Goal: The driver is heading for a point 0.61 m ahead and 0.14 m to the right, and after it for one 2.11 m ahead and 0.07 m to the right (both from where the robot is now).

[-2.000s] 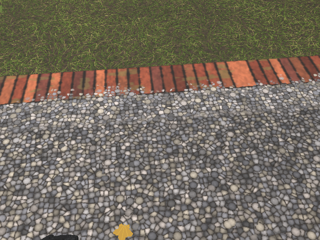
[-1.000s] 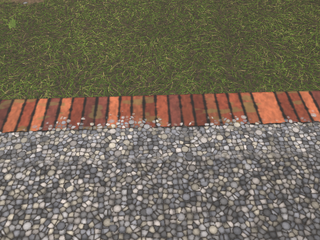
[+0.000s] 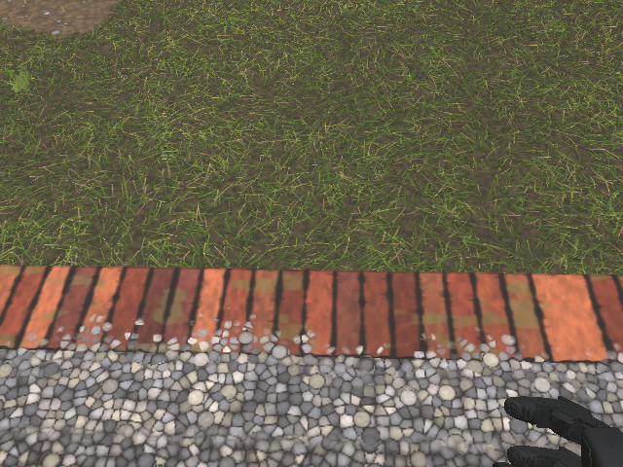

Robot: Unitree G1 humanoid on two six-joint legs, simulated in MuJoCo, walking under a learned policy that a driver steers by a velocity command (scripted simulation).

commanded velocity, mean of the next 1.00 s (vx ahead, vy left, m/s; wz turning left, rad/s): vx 0.66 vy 0.00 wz -0.44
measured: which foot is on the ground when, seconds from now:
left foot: up 0.00-0.06, down 0.08-0.58, up 0.60-1.00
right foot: down 0.00-0.08, up 0.10-0.56, down 0.58-1.00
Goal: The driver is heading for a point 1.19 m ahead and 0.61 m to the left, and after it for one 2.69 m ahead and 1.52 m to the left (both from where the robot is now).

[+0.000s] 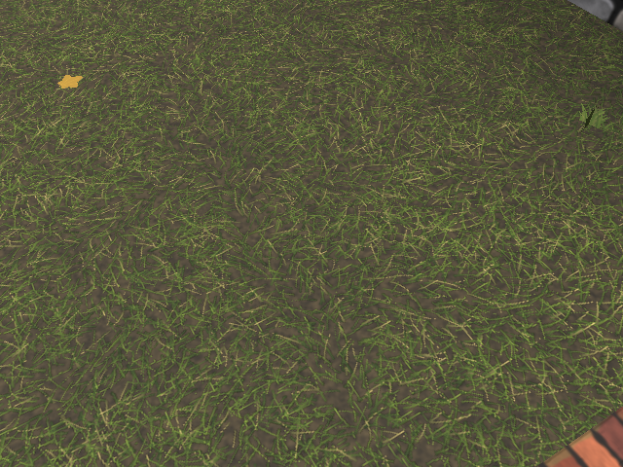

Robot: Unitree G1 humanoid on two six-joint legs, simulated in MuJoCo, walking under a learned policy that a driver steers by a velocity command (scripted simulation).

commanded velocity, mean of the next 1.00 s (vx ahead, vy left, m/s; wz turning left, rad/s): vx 0.03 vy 0.00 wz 0.75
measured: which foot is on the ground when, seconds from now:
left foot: up 0.00-0.04, down 0.06-0.46, up 0.48-0.88, down 0.90-1.00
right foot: down 0.00-0.12, up 0.14-0.42, down 0.44-0.92, up 0.94-1.00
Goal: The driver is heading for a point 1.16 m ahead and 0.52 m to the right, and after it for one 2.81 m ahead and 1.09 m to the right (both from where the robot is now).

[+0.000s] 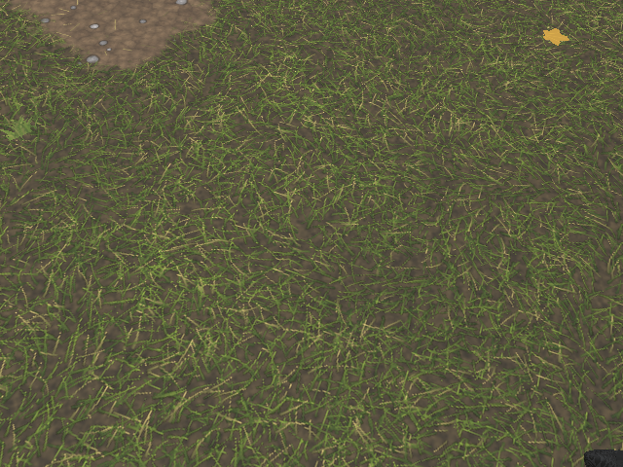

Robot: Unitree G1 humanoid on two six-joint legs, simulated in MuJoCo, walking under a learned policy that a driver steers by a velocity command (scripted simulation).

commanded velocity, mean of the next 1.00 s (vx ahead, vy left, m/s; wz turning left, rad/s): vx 0.47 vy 0.00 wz -0.61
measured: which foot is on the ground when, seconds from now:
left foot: down 0.00-0.46, up 0.48-0.84, down 0.86-1.00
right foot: up 0.00-0.46, down 0.48-0.86, up 0.88-1.00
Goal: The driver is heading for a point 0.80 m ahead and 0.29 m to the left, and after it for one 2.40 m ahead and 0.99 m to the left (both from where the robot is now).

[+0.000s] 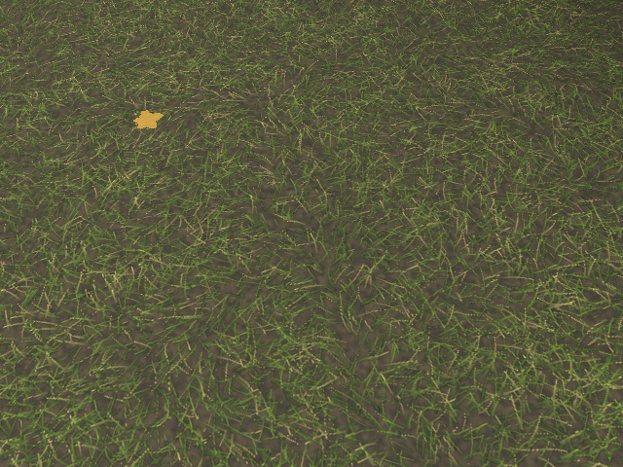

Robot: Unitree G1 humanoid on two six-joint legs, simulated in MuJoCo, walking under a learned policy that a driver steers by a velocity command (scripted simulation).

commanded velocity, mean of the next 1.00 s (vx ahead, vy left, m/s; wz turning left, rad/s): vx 0.99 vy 0.00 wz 0.51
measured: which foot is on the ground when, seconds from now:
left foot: down 0.00-0.30, up 0.32-0.74, down 0.76-1.00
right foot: up 0.00-0.28, down 0.30-0.76, up 0.78-1.00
